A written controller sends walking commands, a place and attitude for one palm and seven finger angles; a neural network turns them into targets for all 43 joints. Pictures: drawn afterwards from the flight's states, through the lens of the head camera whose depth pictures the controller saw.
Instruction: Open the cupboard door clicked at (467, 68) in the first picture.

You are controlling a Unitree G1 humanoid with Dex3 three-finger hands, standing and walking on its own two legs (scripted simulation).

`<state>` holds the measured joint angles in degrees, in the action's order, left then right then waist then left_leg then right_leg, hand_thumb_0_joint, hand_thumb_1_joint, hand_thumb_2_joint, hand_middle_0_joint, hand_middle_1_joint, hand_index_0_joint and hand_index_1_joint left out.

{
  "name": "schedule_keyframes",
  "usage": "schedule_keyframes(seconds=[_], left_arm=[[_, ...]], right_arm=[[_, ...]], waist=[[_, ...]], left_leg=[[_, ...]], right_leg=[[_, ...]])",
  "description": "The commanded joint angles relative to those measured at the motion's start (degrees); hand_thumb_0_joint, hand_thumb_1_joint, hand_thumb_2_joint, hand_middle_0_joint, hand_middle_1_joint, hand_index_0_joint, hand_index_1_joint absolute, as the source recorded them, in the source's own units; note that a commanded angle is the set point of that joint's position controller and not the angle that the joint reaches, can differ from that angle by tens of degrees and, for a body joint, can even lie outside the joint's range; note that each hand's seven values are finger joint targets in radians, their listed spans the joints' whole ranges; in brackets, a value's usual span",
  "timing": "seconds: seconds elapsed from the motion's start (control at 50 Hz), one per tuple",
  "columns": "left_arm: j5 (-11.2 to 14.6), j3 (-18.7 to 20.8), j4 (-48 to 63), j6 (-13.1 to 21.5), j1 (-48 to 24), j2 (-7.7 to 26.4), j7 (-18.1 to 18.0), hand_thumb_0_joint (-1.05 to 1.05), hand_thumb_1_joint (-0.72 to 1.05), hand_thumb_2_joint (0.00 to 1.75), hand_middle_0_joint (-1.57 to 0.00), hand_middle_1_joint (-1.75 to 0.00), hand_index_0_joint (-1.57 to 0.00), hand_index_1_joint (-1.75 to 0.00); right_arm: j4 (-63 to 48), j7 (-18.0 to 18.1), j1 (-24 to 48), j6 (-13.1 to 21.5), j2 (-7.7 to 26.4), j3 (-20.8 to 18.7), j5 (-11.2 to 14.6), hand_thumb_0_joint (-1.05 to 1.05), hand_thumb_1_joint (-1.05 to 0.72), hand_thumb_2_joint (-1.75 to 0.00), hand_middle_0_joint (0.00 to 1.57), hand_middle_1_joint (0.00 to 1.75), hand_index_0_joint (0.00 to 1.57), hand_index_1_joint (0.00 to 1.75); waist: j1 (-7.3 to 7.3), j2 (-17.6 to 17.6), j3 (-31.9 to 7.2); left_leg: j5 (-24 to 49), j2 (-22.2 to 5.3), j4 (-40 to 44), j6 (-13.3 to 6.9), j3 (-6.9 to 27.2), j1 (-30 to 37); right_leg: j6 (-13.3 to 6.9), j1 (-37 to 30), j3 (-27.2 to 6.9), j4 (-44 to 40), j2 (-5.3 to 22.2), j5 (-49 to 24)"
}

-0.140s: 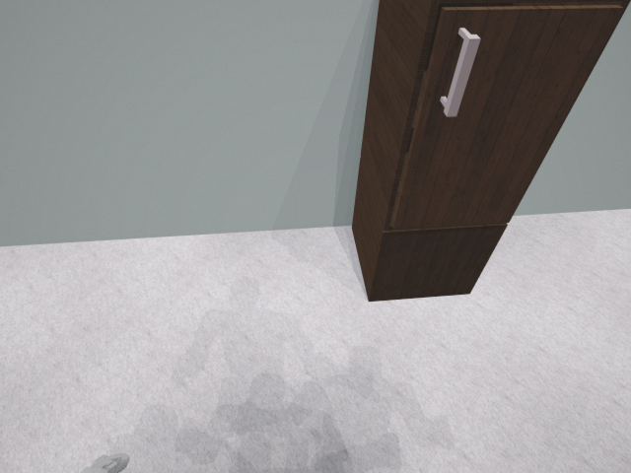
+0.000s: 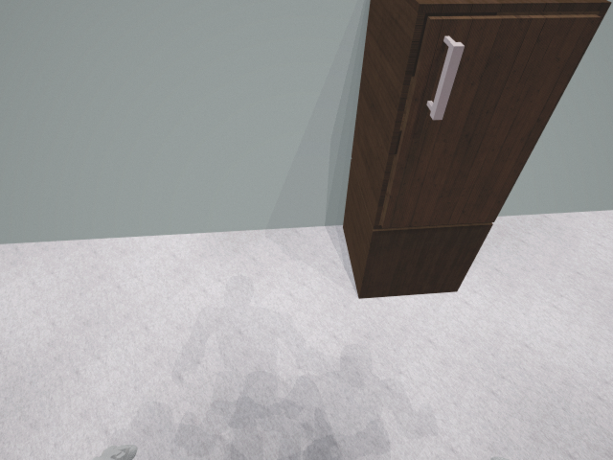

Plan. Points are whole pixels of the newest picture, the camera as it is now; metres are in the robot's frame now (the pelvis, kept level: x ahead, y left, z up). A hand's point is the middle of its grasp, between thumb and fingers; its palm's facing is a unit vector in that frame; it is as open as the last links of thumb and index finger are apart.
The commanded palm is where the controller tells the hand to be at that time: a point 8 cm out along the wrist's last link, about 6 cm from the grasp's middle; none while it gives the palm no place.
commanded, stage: stand and wait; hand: left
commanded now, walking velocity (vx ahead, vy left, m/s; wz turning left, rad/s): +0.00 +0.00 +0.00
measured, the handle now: (442, 79) +0.83 -0.24 +0.14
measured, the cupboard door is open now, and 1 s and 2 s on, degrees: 0 0 0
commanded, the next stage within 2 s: look at it before walking up in 0.68 s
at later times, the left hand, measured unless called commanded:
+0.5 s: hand out of the picture +0.05 +0.23 -0.15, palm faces -0.03 -0.94 -0.34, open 7.4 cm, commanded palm none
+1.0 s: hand out of the picture +0.08 +0.22 -0.15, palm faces -0.03 -0.94 -0.33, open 7.4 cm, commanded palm none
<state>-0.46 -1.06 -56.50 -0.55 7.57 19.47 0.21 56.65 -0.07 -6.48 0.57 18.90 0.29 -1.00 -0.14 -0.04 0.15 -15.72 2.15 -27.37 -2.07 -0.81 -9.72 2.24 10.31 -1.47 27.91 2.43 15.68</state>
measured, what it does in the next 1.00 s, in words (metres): stands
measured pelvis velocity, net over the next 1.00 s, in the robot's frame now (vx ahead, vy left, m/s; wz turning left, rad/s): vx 0.00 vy -0.02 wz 0.00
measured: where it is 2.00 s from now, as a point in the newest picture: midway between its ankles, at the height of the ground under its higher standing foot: outside the picture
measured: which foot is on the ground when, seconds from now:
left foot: down 0.00-1.00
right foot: down 0.00-1.00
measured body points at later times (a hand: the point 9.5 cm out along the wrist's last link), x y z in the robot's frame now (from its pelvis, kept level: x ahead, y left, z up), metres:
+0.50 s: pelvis -0.02 -0.02 +0.01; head -0.01 -0.02 +0.46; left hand +0.05 +0.28 -0.13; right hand +0.05 -0.32 -0.13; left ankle -0.01 +0.10 -0.74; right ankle -0.01 -0.15 -0.74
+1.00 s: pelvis +0.00 -0.02 +0.01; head +0.00 -0.03 +0.46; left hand +0.08 +0.27 -0.12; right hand +0.07 -0.32 -0.13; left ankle -0.01 +0.10 -0.74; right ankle -0.01 -0.15 -0.74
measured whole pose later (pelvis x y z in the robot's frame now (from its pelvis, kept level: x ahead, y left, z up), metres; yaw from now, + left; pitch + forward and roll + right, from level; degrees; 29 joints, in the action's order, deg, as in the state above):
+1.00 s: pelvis +0.00 -0.02 +0.01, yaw +0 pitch -1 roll +0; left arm -0.5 -0.6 -61.8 0.5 7.1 19.1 0.3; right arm 63.8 0.0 -6.6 0.6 19.2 0.2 -0.6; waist -0.4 0.0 1.4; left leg -12.1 0.2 -21.6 0.1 0.0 -8.1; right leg 0.3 9.0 -0.6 22.9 0.5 12.5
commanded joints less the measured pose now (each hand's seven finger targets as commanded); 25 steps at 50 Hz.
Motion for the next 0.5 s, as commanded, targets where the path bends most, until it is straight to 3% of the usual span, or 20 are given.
schedule_keyframes(seconds=[0.0, 0.48], left_arm=[[-0.26, 2.97, 3.20, 1.44, -2.84, 11.52, -1.04, 0.00, 0.90, 0.90, -0.20, -0.30, -0.20, -0.30], [-0.20, 3.01, -1.69, 1.94, -1.75, 11.62, -0.81, 0.00, 0.90, 0.90, -0.20, -0.30, -0.20, -0.30]], right_arm=[[-3.16, 0.78, 3.47, 1.42, 12.17, -3.11, 0.07, 0.00, -0.90, -0.90, 0.20, 0.30, 0.20, 0.30], [2.57, 0.58, 2.30, 1.19, 12.07, -2.55, 0.41, 0.00, -0.90, -0.90, 0.20, 0.30, 0.20, 0.30]], waist=[[0.11, 0.34, -2.04], [0.19, 0.66, -0.31]], left_leg=[[12.92, -8.08, 6.44, -0.82, 6.22, 0.18], [5.38, -8.17, 9.24, 0.08, 6.73, -0.50]], right_leg=[[-3.71, -0.62, -2.55, -3.80, 3.74, -10.80], [-4.02, -0.08, -4.97, -9.05, 4.43, -3.90]])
